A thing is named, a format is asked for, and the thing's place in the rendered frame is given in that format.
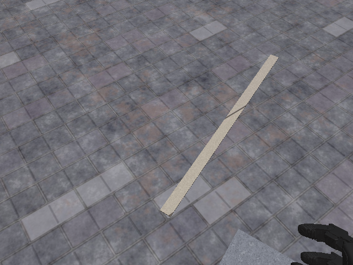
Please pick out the robot right hand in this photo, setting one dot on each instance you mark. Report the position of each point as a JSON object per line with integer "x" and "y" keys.
{"x": 334, "y": 237}

